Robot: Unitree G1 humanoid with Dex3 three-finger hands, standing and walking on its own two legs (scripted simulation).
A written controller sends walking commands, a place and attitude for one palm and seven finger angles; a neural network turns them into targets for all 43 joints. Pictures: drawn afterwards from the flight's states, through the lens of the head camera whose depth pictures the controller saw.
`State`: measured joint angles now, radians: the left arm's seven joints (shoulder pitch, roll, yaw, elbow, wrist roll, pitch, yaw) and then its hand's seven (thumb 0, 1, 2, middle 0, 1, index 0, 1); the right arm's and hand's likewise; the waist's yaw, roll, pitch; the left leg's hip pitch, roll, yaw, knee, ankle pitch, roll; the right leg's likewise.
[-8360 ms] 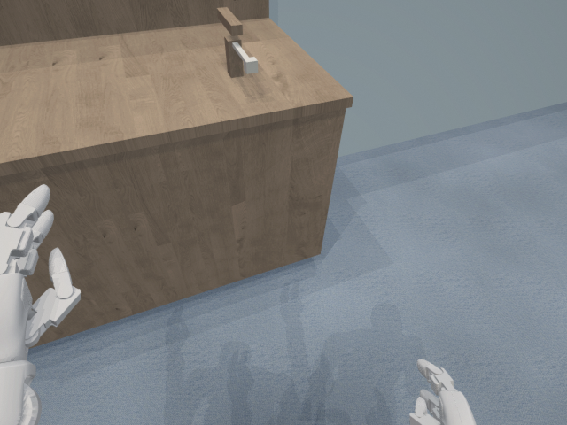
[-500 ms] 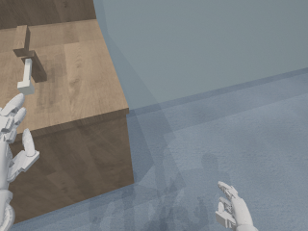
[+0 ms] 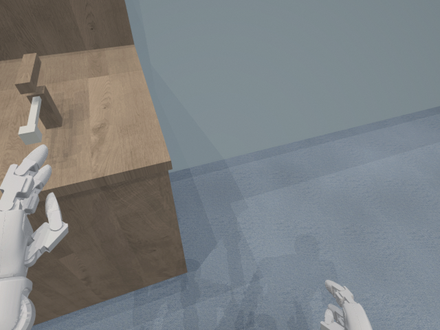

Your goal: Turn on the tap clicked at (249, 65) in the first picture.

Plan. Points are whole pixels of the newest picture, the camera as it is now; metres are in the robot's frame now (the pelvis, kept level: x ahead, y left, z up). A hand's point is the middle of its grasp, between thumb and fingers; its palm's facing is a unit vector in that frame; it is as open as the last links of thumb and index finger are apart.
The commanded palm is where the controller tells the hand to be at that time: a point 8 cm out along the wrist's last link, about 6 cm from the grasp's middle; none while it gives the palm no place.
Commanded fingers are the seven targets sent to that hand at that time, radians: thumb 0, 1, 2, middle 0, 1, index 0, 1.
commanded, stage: look again from close up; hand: left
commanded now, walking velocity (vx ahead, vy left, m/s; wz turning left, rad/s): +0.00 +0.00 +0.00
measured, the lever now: (30, 134) +0.42 +0.42 +0.12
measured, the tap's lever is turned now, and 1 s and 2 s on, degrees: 0 0 0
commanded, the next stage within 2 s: shuffle to correct the standing spot in 0.34 s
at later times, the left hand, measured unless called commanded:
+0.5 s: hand (44, 229) +0.20 +0.25 +0.16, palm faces +0.36 -0.87 -0.34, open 7.4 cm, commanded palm +0.15 +0.29 +0.17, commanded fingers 0.00 0.90 0.90 -0.20 -0.30 -0.20 -0.30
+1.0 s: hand (41, 180) +0.27 +0.28 +0.18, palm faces +0.30 -0.85 -0.42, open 7.4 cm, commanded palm +0.21 +0.33 +0.17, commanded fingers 0.00 0.90 0.90 -0.20 -0.30 -0.20 -0.30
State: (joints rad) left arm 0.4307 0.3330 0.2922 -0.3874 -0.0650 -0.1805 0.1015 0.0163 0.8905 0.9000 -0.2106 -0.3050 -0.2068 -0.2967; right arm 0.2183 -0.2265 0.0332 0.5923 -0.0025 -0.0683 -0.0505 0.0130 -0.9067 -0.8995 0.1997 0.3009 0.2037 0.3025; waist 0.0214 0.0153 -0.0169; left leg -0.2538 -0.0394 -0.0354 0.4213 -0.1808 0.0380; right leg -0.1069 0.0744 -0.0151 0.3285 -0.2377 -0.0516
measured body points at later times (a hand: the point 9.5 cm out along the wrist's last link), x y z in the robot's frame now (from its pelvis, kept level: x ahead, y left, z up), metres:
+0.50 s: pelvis -0.01 +0.01 +0.00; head -0.01 +0.02 +0.45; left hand +0.18 +0.30 +0.18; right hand +0.17 -0.21 -0.07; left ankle +0.02 +0.09 -0.74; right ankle -0.04 -0.08 -0.74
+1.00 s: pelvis +0.05 +0.06 +0.00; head +0.07 +0.08 +0.45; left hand +0.25 +0.33 +0.20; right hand +0.19 -0.17 -0.09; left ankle +0.02 +0.09 -0.74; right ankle +0.05 -0.07 -0.67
